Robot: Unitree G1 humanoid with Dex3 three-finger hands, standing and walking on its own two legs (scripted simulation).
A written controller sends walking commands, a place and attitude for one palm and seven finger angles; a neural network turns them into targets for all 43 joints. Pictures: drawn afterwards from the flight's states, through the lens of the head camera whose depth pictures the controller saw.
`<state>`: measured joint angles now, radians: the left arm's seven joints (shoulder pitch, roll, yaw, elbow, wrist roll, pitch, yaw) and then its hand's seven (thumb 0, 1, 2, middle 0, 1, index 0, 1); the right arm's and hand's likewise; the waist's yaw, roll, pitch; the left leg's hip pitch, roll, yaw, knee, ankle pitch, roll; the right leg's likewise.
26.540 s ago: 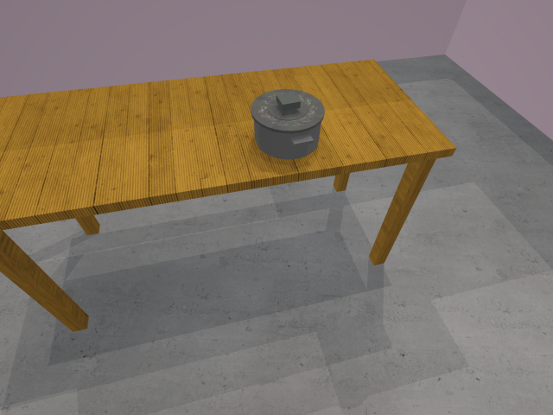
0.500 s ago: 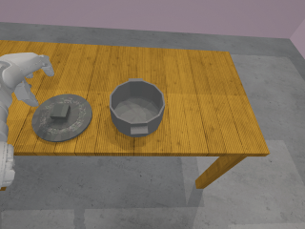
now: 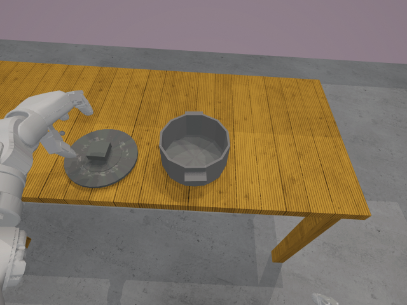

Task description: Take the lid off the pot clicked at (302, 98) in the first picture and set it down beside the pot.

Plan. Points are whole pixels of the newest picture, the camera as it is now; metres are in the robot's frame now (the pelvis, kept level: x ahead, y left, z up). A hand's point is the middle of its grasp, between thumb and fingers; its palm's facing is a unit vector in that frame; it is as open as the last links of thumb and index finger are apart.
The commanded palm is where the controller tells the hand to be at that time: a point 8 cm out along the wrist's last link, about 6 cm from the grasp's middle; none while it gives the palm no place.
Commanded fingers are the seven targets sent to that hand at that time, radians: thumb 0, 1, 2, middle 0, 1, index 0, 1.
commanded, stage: draw the hand back to the body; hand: left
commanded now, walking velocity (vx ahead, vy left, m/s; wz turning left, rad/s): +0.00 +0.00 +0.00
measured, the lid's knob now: (99, 150) +0.49 +0.30 -0.07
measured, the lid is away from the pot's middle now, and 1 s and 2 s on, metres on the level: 0.26 0.26 0.26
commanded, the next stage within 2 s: step back with the hand held close in 1.74 s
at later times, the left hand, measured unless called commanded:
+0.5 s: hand (86, 121) +0.39 +0.23 +0.15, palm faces +0.38 -0.87 -0.31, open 9.8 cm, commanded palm +0.33 +0.27 +0.16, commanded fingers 0.00 0.51 0.73 -0.25 -0.58 -0.25 -0.58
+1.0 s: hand (97, 162) +0.30 +0.18 +0.16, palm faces +0.42 -0.85 -0.31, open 7.7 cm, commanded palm +0.25 +0.22 +0.17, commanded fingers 0.00 0.90 0.90 -0.20 -0.30 -0.20 -0.30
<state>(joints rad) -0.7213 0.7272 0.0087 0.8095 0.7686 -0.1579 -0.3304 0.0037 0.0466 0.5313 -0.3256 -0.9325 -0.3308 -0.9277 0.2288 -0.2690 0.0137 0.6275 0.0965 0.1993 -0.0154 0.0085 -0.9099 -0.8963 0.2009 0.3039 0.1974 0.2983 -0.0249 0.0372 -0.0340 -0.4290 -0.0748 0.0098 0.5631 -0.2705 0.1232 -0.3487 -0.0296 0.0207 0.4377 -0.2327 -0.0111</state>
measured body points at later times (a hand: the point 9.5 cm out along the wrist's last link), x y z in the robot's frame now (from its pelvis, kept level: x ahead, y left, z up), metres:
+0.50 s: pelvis +0.03 -0.04 +0.01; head +0.05 -0.04 +0.46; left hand +0.37 +0.28 +0.16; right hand +0.15 -0.30 -0.10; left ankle +0.00 +0.03 -0.73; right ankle -0.01 -0.18 -0.73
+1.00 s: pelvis +0.02 -0.09 +0.01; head +0.01 -0.11 +0.46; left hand +0.27 +0.23 +0.17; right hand +0.20 -0.33 -0.08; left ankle +0.00 +0.03 -0.73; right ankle -0.01 -0.18 -0.73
